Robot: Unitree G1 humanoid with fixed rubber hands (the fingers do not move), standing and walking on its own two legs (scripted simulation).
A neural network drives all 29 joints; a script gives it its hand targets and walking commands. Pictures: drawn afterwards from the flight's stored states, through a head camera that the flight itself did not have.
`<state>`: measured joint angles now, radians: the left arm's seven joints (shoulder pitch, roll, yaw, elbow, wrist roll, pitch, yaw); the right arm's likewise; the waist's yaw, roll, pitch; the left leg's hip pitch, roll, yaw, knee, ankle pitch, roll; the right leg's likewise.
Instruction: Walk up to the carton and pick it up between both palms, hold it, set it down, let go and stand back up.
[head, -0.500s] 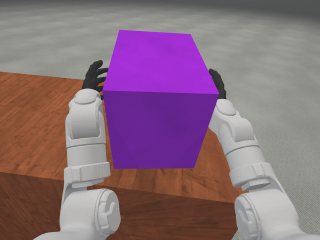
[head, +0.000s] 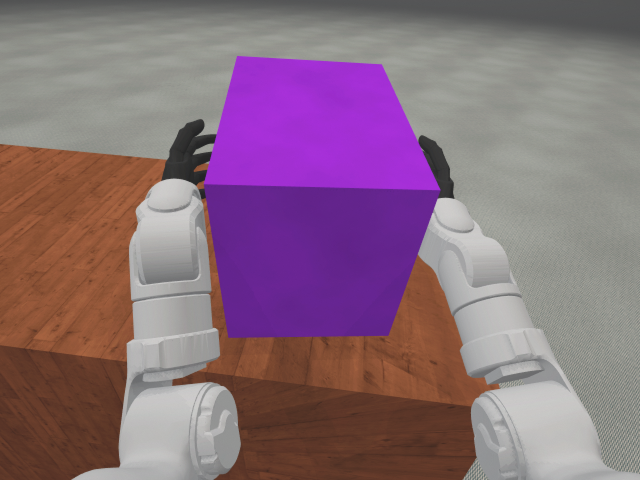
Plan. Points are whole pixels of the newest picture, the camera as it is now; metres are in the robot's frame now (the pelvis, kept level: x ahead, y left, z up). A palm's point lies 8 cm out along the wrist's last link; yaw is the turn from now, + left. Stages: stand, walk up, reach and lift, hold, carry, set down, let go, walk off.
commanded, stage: hold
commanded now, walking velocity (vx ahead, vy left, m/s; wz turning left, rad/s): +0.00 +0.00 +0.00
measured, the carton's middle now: (310, 191) +0.41 +0.01 +0.22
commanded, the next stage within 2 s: set down in 0.48 s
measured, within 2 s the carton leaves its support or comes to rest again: neither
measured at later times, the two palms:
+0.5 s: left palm (186, 184) +0.36 +0.15 +0.26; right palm (437, 204) +0.36 -0.14 +0.23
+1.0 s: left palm (193, 209) +0.38 +0.15 +0.21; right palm (416, 241) +0.37 -0.13 +0.16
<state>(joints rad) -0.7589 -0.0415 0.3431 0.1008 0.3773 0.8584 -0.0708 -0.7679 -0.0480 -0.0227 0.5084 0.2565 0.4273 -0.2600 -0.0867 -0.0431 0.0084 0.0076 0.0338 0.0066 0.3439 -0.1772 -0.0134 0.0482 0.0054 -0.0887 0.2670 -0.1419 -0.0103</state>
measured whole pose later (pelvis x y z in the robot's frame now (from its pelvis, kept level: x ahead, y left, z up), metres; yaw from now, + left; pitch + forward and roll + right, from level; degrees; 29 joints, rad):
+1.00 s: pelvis +0.02 +0.01 +0.00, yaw +1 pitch -11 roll -1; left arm -0.67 -0.09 0.30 0.15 0.41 0.57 -0.09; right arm -0.59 0.03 -0.11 0.57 0.08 0.03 -0.20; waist -0.07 -0.06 0.11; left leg 0.06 0.02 -0.01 0.33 -0.20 -0.01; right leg 0.12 -0.01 -0.11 0.24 -0.16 0.00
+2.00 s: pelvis +0.02 +0.01 +0.00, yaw +1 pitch -5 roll -1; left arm -0.69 -0.08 0.31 0.43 0.35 0.39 -0.03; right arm -0.61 0.04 -0.21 0.72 0.00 -0.04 -0.17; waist -0.05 -0.07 0.06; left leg -0.04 0.02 0.00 0.32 -0.19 0.00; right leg 0.01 -0.01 -0.10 0.22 -0.14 0.00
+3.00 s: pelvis +0.03 +0.01 +0.00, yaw -1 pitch +2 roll -1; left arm -0.72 -0.09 0.41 0.76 0.35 0.14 -0.01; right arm -0.63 0.11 -0.47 0.84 -0.26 -0.14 -0.10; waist -0.01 -0.02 0.01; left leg -0.15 0.02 0.04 0.31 -0.18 0.00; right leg -0.12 -0.01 -0.06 0.23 -0.13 0.01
